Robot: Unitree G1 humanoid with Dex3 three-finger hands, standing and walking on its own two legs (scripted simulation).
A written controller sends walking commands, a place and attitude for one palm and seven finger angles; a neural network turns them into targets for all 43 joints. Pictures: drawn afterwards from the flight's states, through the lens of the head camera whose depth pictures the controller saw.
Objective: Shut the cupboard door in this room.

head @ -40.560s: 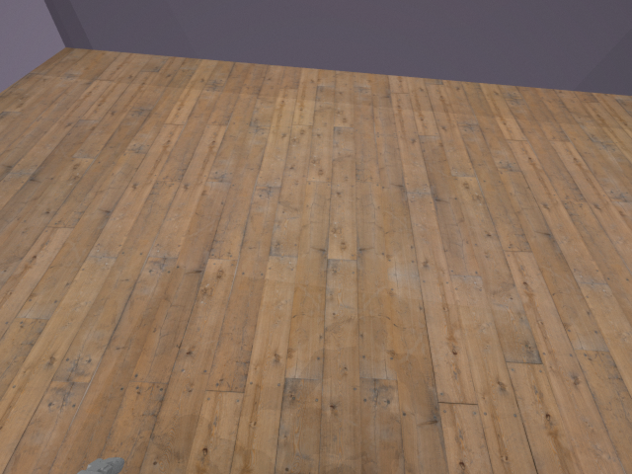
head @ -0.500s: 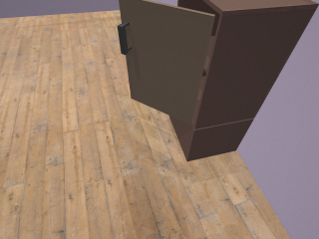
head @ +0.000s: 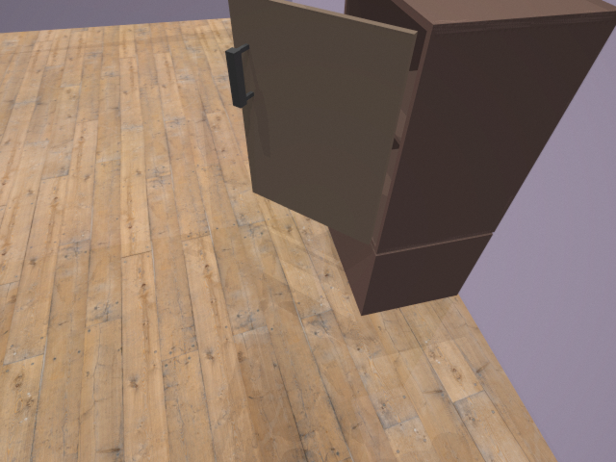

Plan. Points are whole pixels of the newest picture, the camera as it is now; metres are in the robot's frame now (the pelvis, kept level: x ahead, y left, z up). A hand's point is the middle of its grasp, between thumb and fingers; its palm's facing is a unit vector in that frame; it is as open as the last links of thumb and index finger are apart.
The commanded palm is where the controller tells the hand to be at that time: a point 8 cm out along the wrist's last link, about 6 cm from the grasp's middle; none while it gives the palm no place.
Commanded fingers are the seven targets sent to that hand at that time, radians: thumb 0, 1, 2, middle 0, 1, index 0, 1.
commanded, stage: walk to a spot facing it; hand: left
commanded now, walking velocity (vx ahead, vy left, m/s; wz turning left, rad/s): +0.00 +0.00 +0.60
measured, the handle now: (242, 75) +0.93 +0.22 +0.05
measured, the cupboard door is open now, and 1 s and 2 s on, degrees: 45 45 45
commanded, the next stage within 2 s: none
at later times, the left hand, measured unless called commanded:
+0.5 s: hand out of the picture +0.02 +0.23 -0.17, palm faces +0.26 -0.93 -0.25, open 7.4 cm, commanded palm none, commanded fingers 0.00 0.90 0.90 -0.20 -0.30 -0.20 -0.30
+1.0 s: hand out of the picture -0.10 +0.17 -0.19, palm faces +0.58 -0.78 -0.25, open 7.4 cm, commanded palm none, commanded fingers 0.00 0.90 0.90 -0.20 -0.30 -0.20 -0.30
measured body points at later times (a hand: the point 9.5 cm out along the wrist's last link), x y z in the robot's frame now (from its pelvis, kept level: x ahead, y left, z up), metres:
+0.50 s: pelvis -0.02 +0.01 -0.01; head +0.03 +0.03 +0.44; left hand +0.01 +0.28 -0.15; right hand +0.08 -0.23 -0.15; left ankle +0.03 +0.12 -0.74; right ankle -0.01 -0.14 -0.68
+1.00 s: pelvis -0.02 -0.03 -0.02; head +0.02 +0.02 +0.42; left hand -0.13 +0.21 -0.17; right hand +0.21 -0.19 -0.15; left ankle -0.08 +0.08 -0.75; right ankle +0.02 -0.15 -0.73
